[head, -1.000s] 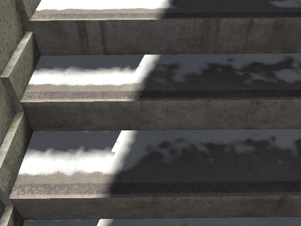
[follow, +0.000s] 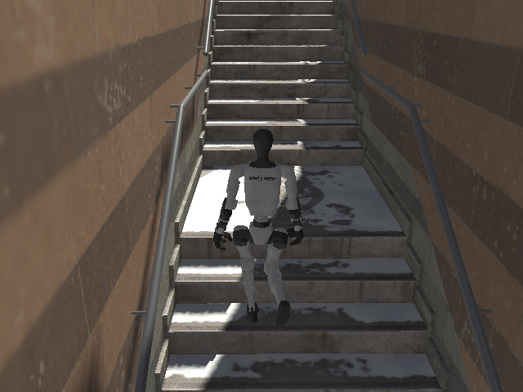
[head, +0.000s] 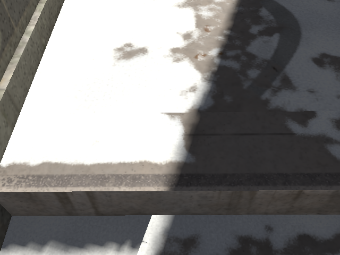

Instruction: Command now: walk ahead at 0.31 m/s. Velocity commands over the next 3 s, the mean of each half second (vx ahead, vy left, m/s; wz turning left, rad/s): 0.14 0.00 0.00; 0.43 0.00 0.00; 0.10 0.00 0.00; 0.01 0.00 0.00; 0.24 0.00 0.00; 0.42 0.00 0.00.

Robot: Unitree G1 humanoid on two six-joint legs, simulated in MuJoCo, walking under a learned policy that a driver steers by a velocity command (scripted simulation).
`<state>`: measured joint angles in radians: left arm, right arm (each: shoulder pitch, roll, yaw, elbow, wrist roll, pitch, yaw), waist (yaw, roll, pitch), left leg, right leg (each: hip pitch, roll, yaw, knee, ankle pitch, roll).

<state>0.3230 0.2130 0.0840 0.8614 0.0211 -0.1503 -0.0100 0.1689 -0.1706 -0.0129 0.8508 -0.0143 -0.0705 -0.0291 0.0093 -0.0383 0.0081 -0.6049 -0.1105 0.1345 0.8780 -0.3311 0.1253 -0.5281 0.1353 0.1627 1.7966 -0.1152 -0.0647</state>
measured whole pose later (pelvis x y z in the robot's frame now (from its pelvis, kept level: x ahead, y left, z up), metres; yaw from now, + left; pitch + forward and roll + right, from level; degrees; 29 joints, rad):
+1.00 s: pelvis +0.40 +0.06 +0.22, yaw +1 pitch +4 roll -2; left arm 0.54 0.14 0.08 1.01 0.05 -0.16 0.05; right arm -0.01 -0.12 -0.02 0.56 -0.02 0.00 -0.03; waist 0.09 -0.01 -0.03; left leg -1.28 0.13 -0.05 1.95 -0.65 0.11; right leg -0.06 -0.09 -0.08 0.33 -0.33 0.06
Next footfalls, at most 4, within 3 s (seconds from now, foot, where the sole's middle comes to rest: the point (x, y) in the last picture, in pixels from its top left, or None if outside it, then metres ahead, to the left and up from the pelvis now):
0.32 right None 0.34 -0.12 -0.55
1.08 left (99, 152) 0.67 0.27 -0.38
1.74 right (168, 149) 0.68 0.05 -0.38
2.88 right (158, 63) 1.10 0.09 -0.38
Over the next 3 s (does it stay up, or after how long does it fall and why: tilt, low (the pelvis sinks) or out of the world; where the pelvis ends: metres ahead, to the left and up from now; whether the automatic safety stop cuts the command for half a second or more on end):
stays up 0.95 0.15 0.38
